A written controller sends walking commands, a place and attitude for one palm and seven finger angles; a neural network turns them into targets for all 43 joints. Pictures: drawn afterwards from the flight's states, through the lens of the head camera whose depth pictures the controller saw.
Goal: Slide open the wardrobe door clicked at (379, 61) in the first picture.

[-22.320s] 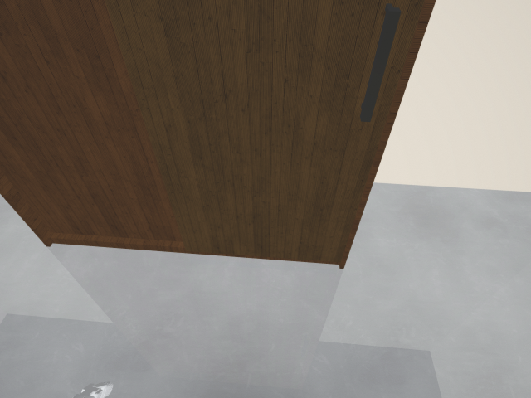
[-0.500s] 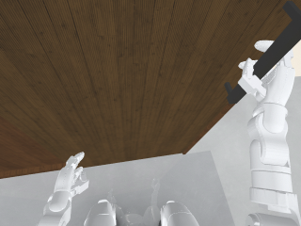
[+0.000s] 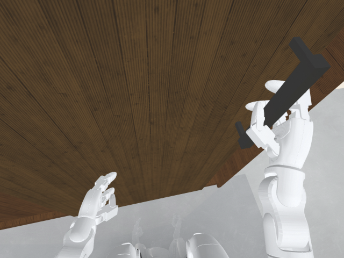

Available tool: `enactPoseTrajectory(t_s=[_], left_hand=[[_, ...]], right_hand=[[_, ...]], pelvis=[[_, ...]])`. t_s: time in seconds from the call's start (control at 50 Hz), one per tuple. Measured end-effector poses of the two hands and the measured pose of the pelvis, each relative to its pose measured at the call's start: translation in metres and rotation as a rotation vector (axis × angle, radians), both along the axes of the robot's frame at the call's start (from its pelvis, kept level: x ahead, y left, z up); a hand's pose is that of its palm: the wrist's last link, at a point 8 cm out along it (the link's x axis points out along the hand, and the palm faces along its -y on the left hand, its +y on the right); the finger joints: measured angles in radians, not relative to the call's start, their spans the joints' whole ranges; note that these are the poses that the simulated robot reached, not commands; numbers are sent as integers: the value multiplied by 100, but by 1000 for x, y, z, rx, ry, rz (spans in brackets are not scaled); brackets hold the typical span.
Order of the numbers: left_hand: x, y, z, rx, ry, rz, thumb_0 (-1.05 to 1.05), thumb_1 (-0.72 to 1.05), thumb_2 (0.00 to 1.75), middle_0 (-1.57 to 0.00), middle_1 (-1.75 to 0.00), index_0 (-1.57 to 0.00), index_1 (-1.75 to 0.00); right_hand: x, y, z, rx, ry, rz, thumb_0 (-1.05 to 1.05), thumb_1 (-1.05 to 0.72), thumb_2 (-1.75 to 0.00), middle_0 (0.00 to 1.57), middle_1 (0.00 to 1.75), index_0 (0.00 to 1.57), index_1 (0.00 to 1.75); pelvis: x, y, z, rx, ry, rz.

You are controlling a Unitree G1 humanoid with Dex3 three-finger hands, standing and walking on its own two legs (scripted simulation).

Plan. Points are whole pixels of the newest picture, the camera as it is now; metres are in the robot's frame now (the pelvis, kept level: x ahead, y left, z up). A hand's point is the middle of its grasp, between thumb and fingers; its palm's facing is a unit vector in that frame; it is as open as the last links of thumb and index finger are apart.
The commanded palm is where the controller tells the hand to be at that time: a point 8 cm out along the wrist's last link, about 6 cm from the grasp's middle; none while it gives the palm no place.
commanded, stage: step sideways, sliding the door along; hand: right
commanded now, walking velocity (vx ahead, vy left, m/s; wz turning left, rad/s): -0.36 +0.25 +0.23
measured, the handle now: (265, 105) +0.36 -0.18 +0.16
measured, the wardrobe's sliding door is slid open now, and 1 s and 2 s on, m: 0.10 0.26 0.37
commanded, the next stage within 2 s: none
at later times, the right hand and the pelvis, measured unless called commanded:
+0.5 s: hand (207, 136) +0.30 -0.07 +0.15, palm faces +0.16 +0.98 -0.08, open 6.4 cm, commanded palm +0.27 -0.04 +0.15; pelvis -0.01 +0.06 -0.01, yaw +6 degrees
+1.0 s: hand (169, 145) +0.28 +0.00 +0.16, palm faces +0.01 +1.00 +0.01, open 6.0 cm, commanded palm +0.26 +0.02 +0.14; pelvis -0.09 +0.10 +0.02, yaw +10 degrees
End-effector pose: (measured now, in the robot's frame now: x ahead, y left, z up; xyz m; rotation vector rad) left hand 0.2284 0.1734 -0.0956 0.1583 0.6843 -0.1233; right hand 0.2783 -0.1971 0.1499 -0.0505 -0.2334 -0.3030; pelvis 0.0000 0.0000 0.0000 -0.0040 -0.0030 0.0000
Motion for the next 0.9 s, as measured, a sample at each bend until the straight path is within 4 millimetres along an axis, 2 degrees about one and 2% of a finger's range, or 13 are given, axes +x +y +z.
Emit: enactPoseTrajectory(t_s=[0.1,0.24,0.32,0.4,0.48,0.54,0.64,0.7,0.74,0.82,0.9], left_hand=[[-7,16,10,70,16,67,1,91,90,-20,-30,-22,-31],[-25,21,35,79,-2,90,2,91,90,-20,-30,-21,-30],[-30,25,39,50,-26,98,1,91,90,-20,-30,-20,-30],[-32,38,34,8,-55,97,1,91,90,-20,-30,-20,-30],[-29,62,17,-29,-84,87,1,90,90,-20,-30,-20,-30],[-34,86,9,-1,-66,116,1,91,90,-20,-30,-20,-30],[-66,121,15,83,-15,201,2,91,90,-20,-30,-20,-30],[-93,136,17,140,-3,252,1,91,90,-20,-30,-20,-30],[-114,141,19,157,24,279,1,91,90,-20,-30,-20,-30],[-155,145,29,173,99,287,2,91,90,-20,-30,-20,-30],[-187,151,37,179,169,298,2,91,90,-20,-30,-20,-30]], right_hand=[[-2,15,-2,29,-30,147,2,-75,-80,42,140,17,131],[-2,37,0,13,-27,283,2,-75,-82,41,140,18,133],[-3,49,2,-22,-14,300,2,-75,-83,41,140,23,136],[-5,63,3,-31,-9,247,1,-74,-84,43,140,23,137],[-8,78,2,-72,-24,159,0,-73,-85,44,140,20,136],[-10,88,2,-64,-10,129,-1,-73,-85,45,140,19,134],[-13,102,2,-33,-16,170,0,-75,-83,45,140,19,134],[-12,107,-1,-33,-58,245,0,-76,-82,43,140,17,130],[-12,111,-2,-31,-73,288,0,-76,-82,42,140,15,128],[-13,120,-1,-2,-46,319,1,-76,-81,40,140,18,129],[-14,129,2,29,-5,324,2,-75,-82,37,140,23,132]], pelvis=[[4,-15,1,33,-10,29],[5,-7,12,65,-36,78],[4,8,14,67,-51,110],[0,31,9,58,-60,116],[-5,61,-8,31,-56,102],[-19,67,-7,19,-24,109],[-41,66,1,-12,-1,108],[-52,62,-9,13,-2,108],[-60,64,-9,13,-29,124],[-69,71,4,67,-35,143],[-79,81,15,113,-24,174]])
